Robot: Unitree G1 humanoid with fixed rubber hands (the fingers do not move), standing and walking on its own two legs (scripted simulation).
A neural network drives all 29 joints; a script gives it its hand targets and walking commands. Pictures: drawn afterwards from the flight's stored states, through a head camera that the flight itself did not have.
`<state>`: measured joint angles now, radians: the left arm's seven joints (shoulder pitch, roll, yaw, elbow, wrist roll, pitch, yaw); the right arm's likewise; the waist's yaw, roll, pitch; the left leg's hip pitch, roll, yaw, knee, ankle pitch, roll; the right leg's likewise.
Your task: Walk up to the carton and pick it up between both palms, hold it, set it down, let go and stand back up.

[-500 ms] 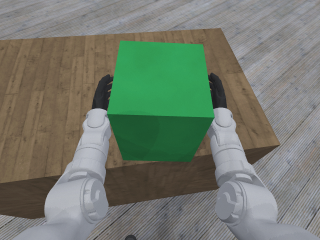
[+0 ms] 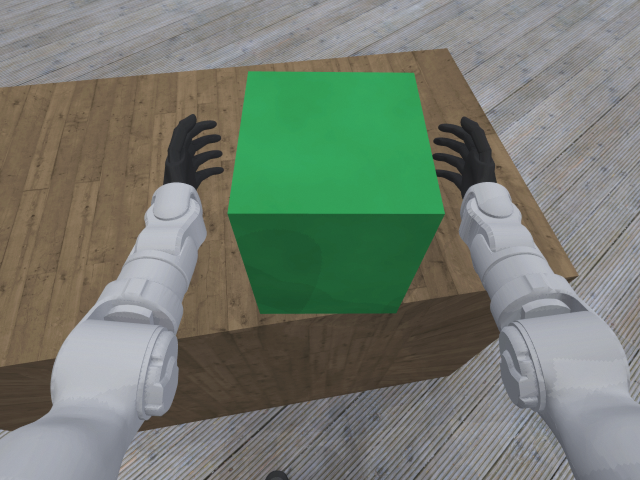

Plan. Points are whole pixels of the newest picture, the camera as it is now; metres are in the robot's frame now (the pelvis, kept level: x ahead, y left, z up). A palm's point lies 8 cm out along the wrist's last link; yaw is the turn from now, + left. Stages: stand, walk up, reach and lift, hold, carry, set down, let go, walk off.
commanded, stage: set down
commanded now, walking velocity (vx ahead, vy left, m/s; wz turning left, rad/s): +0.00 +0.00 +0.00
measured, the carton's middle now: (329, 204) +0.46 +0.02 +0.04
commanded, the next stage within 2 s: none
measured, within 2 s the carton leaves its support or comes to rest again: neither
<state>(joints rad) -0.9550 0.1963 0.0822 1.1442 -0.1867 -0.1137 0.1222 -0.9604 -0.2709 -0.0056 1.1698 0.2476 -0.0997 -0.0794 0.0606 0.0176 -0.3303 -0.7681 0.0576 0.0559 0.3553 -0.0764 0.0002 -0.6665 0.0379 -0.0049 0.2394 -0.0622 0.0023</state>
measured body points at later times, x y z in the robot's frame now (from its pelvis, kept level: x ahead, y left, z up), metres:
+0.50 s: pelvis -0.02 -0.02 +0.00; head +0.04 +0.00 +0.45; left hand +0.46 +0.22 +0.18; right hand +0.48 -0.17 +0.18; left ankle +0.02 +0.11 -0.73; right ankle -0.01 -0.12 -0.73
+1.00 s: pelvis -0.01 -0.02 +0.01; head +0.02 +0.00 +0.46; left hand +0.44 +0.22 +0.17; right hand +0.46 -0.18 +0.17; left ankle +0.02 +0.11 -0.73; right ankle -0.01 -0.12 -0.73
